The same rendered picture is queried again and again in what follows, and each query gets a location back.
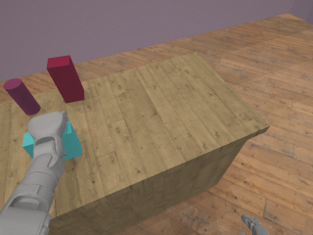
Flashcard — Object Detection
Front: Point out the left robot upper arm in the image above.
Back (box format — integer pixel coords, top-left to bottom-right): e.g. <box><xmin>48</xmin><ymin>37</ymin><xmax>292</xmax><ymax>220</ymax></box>
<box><xmin>0</xmin><ymin>207</ymin><xmax>52</xmax><ymax>235</ymax></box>

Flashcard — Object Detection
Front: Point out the sponge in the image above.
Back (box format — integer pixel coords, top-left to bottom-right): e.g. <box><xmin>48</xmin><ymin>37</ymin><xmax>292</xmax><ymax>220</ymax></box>
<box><xmin>22</xmin><ymin>121</ymin><xmax>83</xmax><ymax>162</ymax></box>

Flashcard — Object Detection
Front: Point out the left robot hand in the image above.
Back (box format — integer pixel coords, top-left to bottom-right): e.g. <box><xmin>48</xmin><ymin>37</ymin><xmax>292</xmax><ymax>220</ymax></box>
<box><xmin>27</xmin><ymin>111</ymin><xmax>69</xmax><ymax>157</ymax></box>

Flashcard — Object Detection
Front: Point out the table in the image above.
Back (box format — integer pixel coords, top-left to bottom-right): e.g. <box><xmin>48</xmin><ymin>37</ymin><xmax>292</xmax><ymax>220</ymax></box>
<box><xmin>0</xmin><ymin>52</ymin><xmax>271</xmax><ymax>235</ymax></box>

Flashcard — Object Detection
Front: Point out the robot left forearm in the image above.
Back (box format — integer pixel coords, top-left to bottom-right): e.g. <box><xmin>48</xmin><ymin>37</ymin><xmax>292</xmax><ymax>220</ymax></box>
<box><xmin>0</xmin><ymin>133</ymin><xmax>65</xmax><ymax>219</ymax></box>

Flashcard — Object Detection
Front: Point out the right robot hand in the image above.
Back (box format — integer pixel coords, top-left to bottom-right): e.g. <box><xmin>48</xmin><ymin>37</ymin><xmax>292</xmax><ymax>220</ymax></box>
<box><xmin>240</xmin><ymin>214</ymin><xmax>270</xmax><ymax>235</ymax></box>

